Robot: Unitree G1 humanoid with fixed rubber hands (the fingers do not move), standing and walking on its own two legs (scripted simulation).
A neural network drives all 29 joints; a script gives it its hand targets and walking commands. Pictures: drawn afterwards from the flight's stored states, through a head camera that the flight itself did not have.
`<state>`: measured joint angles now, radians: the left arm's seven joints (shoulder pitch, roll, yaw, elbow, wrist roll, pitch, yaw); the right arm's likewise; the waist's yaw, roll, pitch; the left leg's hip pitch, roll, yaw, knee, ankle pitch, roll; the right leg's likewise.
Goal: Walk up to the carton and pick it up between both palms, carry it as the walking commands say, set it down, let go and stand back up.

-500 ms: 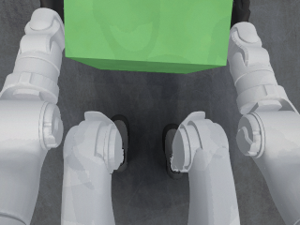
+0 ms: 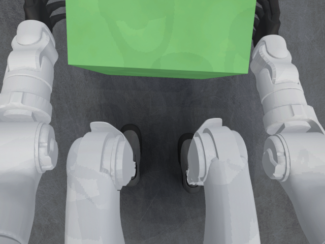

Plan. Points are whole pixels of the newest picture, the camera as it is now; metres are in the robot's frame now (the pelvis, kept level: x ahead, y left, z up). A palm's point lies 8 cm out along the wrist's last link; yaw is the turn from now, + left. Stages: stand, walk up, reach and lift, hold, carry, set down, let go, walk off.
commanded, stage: set down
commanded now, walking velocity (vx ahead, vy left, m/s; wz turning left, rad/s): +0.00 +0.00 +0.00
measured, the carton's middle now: (158, 36) +0.51 +0.02 -0.22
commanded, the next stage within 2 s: let go in 1.42 s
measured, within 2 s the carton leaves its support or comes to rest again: neither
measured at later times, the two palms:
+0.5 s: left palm out of the picture +0.52 +0.27 -0.07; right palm (305, 17) +0.51 -0.22 -0.07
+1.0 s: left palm out of the picture +0.52 +0.28 +0.08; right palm out of the picture +0.52 -0.22 +0.08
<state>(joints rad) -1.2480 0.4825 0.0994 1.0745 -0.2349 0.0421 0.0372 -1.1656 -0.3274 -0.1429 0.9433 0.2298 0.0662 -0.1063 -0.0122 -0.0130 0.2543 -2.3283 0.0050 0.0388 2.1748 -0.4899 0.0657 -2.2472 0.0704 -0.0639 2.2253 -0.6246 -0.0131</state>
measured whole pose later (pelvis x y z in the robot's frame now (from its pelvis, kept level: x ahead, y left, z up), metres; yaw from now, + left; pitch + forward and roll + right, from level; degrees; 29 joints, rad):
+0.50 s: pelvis +0.00 +0.00 +0.04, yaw +0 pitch +38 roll -2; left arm -1.16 0.53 0.20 0.85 -0.18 0.17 -0.05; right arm -1.08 -0.37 -0.21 0.71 0.20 0.19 -0.07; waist -0.01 -0.01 0.20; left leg -2.23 0.00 0.03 2.06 -0.50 0.06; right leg -2.16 0.08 -0.05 2.11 -0.62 -0.02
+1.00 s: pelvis +0.02 +0.00 +0.17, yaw +0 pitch +44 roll -2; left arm -1.06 0.50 0.26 0.81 -0.10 0.21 -0.11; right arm -0.99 -0.35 -0.28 0.72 0.16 0.21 0.01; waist -0.02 -0.01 -0.02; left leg -1.94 -0.02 0.01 1.61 -0.43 0.04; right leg -1.88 0.08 -0.02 1.64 -0.53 -0.01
